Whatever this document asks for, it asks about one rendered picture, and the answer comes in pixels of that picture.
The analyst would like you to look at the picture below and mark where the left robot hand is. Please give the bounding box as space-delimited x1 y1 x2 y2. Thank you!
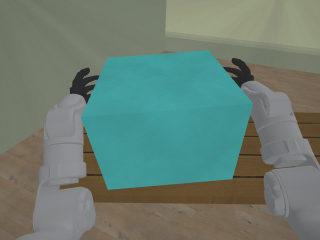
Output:
70 67 99 104

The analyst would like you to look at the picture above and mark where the carton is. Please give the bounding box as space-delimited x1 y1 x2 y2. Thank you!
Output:
81 50 253 190

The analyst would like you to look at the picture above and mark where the table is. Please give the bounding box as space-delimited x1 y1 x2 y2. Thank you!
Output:
59 112 320 205

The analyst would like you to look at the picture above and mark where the right robot hand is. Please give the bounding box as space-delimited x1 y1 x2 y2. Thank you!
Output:
223 58 254 88

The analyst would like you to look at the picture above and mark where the left robot upper arm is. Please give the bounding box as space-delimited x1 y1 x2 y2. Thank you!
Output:
15 186 96 240

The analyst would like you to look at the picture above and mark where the right robot upper arm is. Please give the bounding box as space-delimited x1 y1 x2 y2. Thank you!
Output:
263 165 320 240

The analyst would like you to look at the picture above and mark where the right robot forearm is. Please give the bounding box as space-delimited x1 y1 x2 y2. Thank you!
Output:
240 80 320 171

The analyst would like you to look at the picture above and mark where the left robot forearm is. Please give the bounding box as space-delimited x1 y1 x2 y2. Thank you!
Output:
32 94 87 231

